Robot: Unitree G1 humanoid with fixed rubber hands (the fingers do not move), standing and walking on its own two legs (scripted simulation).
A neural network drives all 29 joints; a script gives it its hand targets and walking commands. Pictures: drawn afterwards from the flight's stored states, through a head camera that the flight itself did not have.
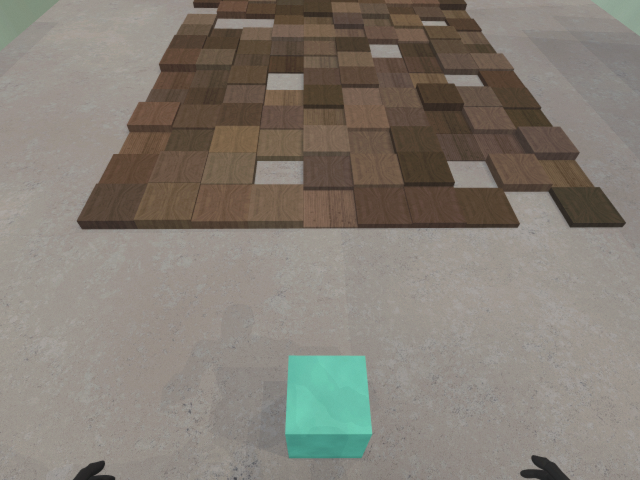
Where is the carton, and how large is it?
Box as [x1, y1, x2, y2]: [285, 356, 371, 457]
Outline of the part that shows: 289,356 285,435 289,457 361,457 371,435 364,356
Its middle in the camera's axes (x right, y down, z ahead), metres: +0.02 +0.46 +1.09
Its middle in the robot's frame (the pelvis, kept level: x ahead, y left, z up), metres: +0.41 -0.03 -0.66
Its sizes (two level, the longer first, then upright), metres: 0.210 0.200 0.250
